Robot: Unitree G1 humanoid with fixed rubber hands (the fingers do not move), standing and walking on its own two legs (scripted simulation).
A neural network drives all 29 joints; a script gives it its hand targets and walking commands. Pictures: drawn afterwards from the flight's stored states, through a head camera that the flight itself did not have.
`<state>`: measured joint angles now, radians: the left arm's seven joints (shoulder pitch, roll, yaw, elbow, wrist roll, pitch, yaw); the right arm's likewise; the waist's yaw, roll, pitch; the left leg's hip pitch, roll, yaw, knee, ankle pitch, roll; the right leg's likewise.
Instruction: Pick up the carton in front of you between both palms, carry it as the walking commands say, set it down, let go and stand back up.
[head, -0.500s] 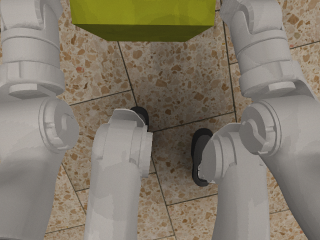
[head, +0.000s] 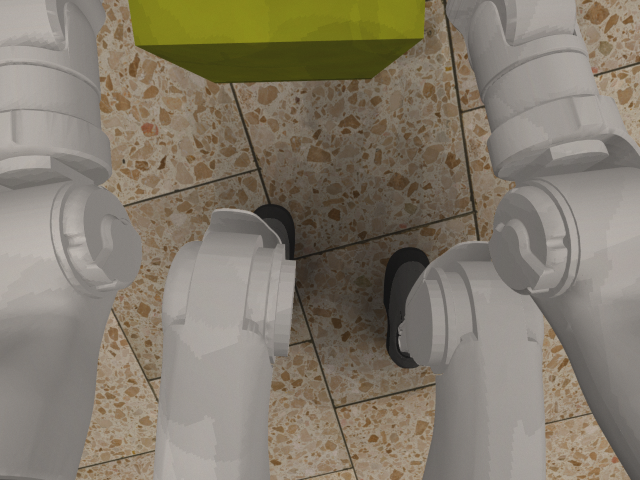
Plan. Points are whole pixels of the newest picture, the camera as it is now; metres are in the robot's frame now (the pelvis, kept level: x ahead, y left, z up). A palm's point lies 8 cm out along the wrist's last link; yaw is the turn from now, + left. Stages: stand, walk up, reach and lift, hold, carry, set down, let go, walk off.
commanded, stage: set down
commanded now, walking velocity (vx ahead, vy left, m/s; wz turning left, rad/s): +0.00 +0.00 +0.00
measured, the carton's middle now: out of the picture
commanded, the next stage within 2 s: let go in 1.66 s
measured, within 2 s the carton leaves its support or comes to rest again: neither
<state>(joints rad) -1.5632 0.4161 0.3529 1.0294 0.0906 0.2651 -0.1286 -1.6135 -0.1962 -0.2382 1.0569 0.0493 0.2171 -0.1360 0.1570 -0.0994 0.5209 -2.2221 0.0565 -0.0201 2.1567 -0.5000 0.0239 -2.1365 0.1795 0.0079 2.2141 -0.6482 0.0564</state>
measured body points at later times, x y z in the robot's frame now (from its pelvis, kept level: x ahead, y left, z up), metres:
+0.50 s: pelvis +0.01 +0.00 +0.00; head +0.39 +0.07 +0.22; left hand +0.52 +0.33 -0.20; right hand +0.60 -0.02 -0.19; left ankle +0.13 +0.12 -0.34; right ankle +0.10 -0.11 -0.34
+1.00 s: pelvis +0.01 +0.00 +0.06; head +0.36 +0.09 +0.32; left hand +0.54 +0.36 -0.06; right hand +0.62 -0.01 -0.05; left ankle +0.13 +0.12 -0.34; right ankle +0.10 -0.11 -0.34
